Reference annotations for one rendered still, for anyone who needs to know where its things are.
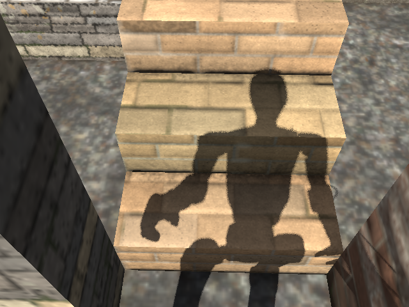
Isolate stairs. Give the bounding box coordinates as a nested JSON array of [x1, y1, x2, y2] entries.
[[113, 0, 349, 275]]

